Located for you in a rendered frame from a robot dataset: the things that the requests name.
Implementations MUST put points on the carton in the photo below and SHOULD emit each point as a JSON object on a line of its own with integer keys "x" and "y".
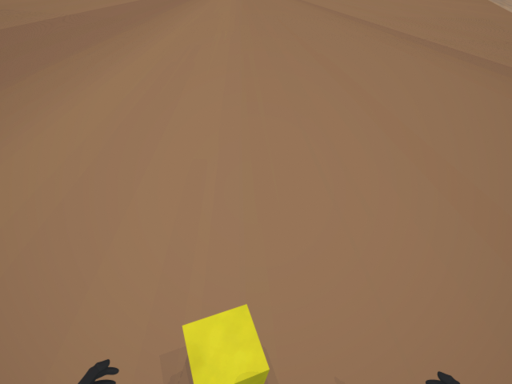
{"x": 225, "y": 349}

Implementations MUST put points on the left robot hand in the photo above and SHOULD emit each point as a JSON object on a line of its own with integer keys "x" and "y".
{"x": 98, "y": 370}

